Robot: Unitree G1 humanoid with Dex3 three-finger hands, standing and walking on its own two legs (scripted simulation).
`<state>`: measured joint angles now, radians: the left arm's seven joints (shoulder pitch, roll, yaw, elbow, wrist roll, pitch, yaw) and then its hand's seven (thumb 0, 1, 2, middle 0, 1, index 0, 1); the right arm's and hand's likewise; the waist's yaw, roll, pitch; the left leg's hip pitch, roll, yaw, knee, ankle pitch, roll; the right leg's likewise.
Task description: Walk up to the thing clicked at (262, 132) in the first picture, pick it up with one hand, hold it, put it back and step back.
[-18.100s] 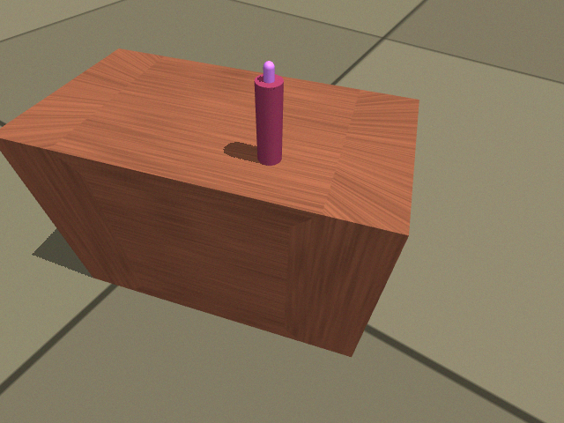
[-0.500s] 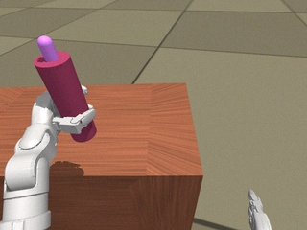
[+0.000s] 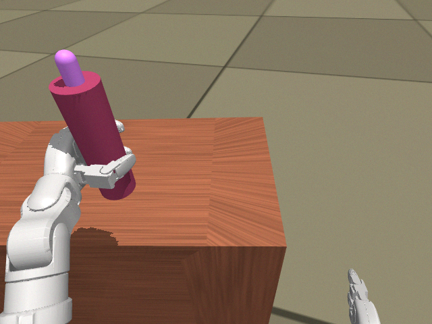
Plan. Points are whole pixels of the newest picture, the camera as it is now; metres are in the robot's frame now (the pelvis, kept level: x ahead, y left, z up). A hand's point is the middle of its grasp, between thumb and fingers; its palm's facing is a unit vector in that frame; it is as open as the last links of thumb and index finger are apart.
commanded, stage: hold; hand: left
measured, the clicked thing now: (96, 133) +0.33 +0.18 +0.26
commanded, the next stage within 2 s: crouch in 0.32 s
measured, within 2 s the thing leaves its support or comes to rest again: neither
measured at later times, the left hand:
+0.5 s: hand (106, 162) +0.32 +0.18 +0.21, palm faces +0.12 -0.99 -0.03, open 8.4 cm
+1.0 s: hand (129, 171) +0.40 +0.18 +0.12, palm faces +0.14 -0.99 +0.00, open 8.5 cm
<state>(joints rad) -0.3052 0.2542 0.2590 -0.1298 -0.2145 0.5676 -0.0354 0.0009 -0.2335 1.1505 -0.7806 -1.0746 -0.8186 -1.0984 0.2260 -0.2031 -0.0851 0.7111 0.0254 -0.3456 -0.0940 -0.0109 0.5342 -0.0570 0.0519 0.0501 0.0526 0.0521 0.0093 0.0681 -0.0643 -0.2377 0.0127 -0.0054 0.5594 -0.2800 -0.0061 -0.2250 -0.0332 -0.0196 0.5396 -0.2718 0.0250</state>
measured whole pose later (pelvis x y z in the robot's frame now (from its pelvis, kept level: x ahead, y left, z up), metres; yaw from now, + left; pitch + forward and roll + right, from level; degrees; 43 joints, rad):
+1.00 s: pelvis -0.01 +0.00 +0.00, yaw -1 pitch +1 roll -1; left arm -0.45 0.30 0.27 0.44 -0.16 0.19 -0.02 0.00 -0.23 1.15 -0.78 -1.08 -0.82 -1.10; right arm 0.21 -0.22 -0.06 0.69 0.02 -0.34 -0.07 -0.01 0.57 -0.04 0.05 0.05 0.05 0.05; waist -0.06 0.01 -0.03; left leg -0.34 0.03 0.01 0.59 -0.28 -0.01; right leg -0.33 -0.02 0.00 0.56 -0.26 0.02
